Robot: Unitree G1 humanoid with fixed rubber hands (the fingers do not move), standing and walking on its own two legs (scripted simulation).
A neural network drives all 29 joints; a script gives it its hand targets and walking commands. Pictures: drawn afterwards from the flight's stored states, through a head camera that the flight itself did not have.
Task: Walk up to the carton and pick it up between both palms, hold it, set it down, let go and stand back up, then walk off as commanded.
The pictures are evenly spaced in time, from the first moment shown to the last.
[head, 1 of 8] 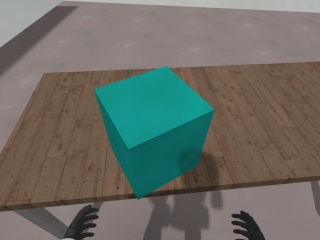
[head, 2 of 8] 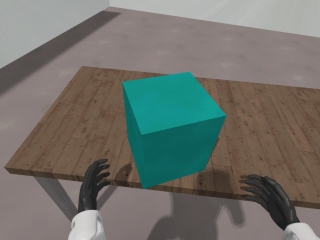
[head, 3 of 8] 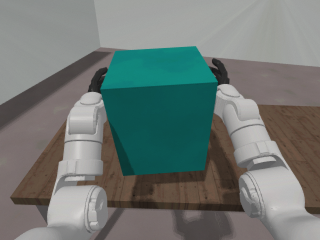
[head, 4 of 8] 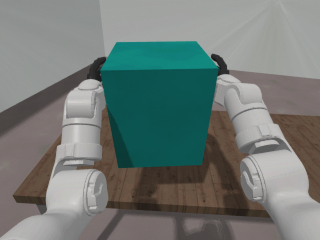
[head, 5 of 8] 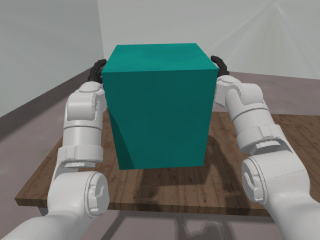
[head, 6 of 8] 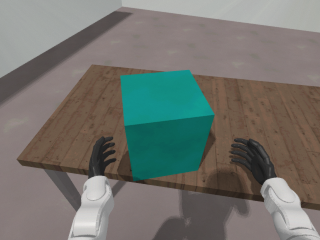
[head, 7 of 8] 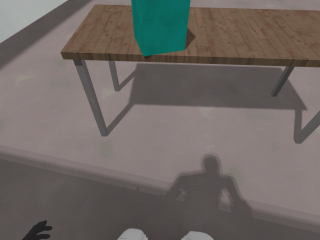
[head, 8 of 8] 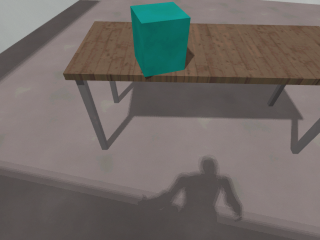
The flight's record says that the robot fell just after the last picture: no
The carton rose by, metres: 0.22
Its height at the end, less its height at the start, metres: +0.00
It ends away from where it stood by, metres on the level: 0.03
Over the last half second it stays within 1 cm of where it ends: yes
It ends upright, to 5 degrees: yes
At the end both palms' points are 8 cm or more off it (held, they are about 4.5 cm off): yes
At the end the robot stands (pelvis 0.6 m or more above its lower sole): yes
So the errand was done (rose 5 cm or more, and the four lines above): yes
